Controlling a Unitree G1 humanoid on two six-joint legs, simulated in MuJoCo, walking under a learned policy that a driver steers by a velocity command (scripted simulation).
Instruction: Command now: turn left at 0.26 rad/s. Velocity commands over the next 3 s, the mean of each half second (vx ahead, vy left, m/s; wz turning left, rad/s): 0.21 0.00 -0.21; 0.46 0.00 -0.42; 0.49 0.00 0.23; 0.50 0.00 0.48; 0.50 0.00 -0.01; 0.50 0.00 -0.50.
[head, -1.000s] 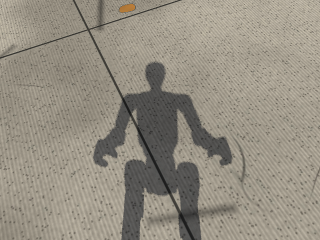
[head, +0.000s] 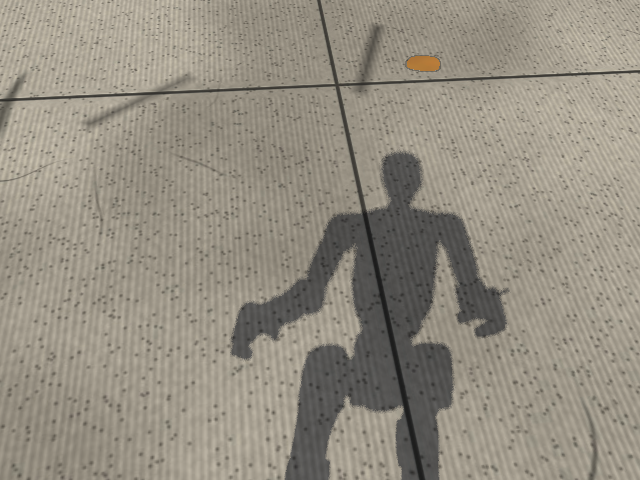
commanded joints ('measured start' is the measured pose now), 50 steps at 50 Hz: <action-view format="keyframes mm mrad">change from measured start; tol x16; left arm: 1 48 58 11 -39 -2 -5 6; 32 316 39 -1 -105 -59 -94 -9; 50 -154 14 -27 -235 -20 -100 -88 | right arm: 1 -41 -136 -36 -63 -3 -18 -15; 24 -213 -29 -12 -72 25 -128 47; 31 261 -294 -92 16 -12 -117 7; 36 76 -76 -34 30 -11 -118 6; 50 220 -188 -58 174 43 -95 3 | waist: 1 15 151 -164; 11 11 141 -27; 15 90 -224 78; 29 -73 -108 -86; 31 -84 387 -321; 35 -35 122 -35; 50 -53 92 17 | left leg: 1 116 228 -201 -146 320 176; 10 -11 233 -241 -217 -530 115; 15 -448 -6 1 433 -384 -35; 18 -536 58 -37 460 -224 -31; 29 262 39 0 2 42 -53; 30 472 210 -175 -34 -78 6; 31 638 450 -687 -213 -380 150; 32 545 470 -790 -279 -565 182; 37 247 294 -199 -301 -1 101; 50 350 322 40 -289 403 107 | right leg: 1 45 -16 25 -116 67 14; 11 290 9 -56 -563 43 -126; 15 451 -331 671 -947 -208 -401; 20 572 -184 379 -876 195 -298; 28 222 -127 336 -775 172 -209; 30 76 -4 220 -350 132 -135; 31 -183 102 123 -20 -161 -93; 33 -319 -14 131 194 -18 -96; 45 -154 -66 10 -354 408 -80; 50 -74 -23 -40 -510 357 -135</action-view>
